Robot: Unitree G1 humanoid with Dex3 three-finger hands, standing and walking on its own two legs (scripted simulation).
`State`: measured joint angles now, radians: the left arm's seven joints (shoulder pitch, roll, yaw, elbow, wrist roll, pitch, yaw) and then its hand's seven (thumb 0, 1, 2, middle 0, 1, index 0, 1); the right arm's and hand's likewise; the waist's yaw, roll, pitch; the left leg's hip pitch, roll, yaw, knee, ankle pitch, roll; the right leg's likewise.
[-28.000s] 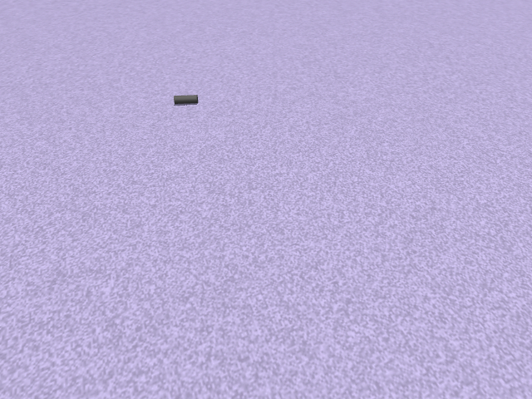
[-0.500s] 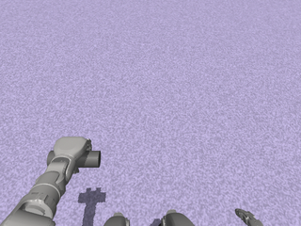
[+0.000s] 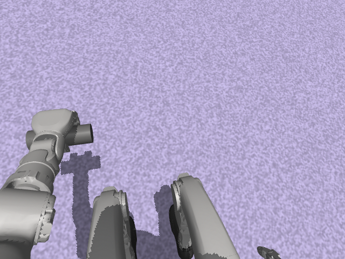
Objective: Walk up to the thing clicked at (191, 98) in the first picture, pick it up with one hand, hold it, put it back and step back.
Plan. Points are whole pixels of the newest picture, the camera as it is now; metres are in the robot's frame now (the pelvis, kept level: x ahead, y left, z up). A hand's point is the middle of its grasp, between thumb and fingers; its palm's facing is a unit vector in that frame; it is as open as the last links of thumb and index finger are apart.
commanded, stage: crouch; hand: left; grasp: from above
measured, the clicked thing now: (61, 136) +0.45 +0.22 -0.17
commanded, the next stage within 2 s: lower in 1.04 s
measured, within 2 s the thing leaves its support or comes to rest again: neither
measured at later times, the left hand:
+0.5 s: hand (76, 137) +0.48 +0.21 -0.28, palm faces -0.47 -0.04 -0.88, open 8.3 cm
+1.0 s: hand (80, 137) +0.50 +0.21 -0.34, palm faces -0.47 -0.01 -0.88, open 8.2 cm
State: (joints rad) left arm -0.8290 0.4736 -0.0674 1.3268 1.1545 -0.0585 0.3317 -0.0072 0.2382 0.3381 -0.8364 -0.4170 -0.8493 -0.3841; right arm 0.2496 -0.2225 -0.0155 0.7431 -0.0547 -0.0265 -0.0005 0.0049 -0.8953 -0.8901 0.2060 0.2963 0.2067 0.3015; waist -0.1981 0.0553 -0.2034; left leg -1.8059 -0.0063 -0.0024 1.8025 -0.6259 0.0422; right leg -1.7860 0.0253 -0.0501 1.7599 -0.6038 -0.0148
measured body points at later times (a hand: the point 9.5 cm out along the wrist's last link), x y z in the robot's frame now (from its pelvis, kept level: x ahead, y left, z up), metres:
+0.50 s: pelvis +0.00 -0.01 -0.09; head +0.26 +0.03 +0.28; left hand +0.50 +0.21 -0.23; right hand +0.04 -0.29 -0.21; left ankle +0.07 +0.10 -0.48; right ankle +0.08 -0.11 -0.48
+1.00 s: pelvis -0.01 -0.01 -0.15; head +0.26 +0.04 +0.21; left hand +0.52 +0.21 -0.29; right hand -0.01 -0.27 -0.25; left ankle +0.07 +0.10 -0.48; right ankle +0.08 -0.11 -0.48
